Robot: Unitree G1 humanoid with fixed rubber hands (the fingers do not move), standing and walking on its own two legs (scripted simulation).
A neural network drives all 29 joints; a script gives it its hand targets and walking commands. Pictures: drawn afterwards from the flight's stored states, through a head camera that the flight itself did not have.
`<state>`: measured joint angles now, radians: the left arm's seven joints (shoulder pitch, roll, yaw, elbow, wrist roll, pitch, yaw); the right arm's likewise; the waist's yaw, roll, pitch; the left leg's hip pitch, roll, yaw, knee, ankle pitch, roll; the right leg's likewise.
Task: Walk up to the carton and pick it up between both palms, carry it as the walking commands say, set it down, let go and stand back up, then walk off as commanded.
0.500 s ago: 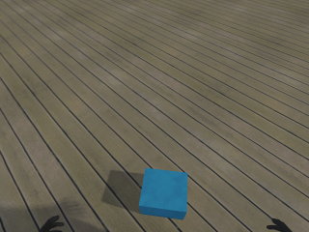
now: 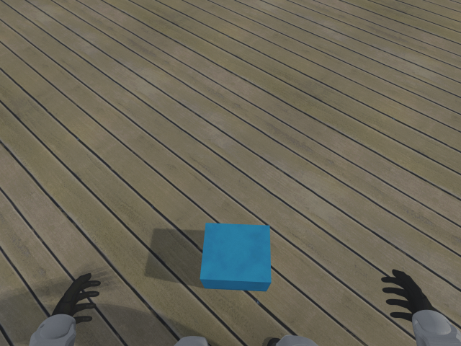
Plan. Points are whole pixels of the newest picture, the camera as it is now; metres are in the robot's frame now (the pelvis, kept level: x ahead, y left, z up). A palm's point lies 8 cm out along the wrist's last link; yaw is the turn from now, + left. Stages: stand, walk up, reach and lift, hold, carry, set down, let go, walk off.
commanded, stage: reach and lift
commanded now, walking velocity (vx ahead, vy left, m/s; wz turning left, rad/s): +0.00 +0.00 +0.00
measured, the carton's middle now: (236, 257) +0.43 +0.02 -0.67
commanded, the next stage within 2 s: none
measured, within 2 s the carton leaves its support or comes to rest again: neither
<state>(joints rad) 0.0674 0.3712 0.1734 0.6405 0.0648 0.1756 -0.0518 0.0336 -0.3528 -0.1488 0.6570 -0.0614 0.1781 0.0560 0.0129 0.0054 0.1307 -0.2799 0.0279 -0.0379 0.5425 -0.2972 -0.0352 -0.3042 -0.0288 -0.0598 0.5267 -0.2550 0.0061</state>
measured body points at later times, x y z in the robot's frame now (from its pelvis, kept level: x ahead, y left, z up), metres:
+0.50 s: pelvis -0.05 +0.00 -0.05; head +0.12 +0.00 +0.36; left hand +0.26 +0.28 -0.14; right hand +0.29 -0.26 -0.14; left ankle -0.01 +0.14 -0.73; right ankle +0.01 -0.12 -0.73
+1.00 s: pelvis -0.07 +0.01 -0.09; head +0.21 -0.01 +0.26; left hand +0.41 +0.23 -0.19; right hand +0.41 -0.24 -0.20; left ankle -0.01 +0.14 -0.73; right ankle +0.01 -0.12 -0.73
